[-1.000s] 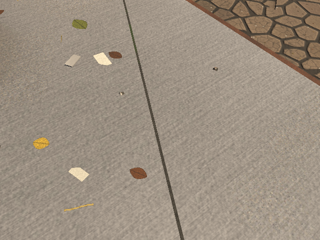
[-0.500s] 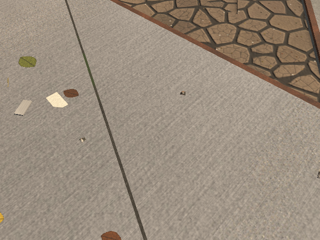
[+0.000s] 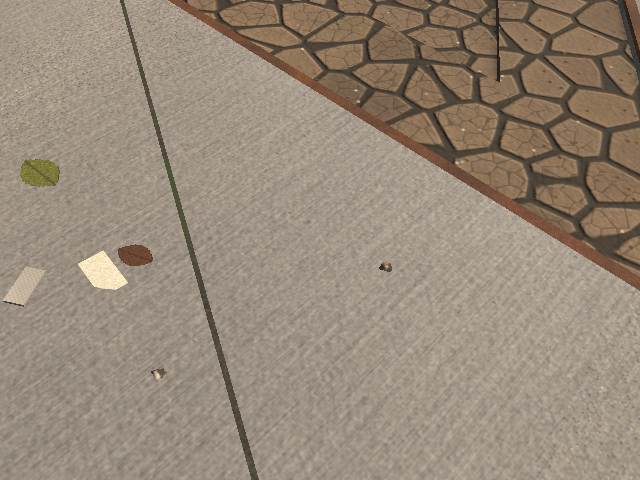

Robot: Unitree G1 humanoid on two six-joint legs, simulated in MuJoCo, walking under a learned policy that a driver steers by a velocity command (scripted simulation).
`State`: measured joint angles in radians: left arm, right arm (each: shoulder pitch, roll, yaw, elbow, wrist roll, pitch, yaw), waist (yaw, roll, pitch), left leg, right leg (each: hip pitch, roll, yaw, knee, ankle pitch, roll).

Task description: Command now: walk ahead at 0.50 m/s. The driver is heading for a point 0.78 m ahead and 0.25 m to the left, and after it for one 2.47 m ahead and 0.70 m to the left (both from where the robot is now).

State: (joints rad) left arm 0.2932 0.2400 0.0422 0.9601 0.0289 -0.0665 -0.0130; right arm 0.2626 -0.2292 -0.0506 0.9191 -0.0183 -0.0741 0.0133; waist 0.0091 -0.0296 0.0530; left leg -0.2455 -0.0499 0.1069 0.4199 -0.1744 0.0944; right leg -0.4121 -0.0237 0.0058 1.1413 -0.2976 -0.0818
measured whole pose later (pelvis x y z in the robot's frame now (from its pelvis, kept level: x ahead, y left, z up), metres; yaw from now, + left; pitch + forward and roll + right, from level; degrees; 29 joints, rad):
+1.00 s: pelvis +0.21 +0.02 +0.01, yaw +29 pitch +2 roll -3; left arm 0.16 0.29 0.08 0.83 0.04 0.00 -0.03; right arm 0.42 -0.24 -0.06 0.86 -0.01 -0.01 0.01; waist -0.03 -0.03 -0.04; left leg -0.11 -0.05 -0.08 0.29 -0.20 0.09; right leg -0.58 -0.04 0.00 0.92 -0.16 0.03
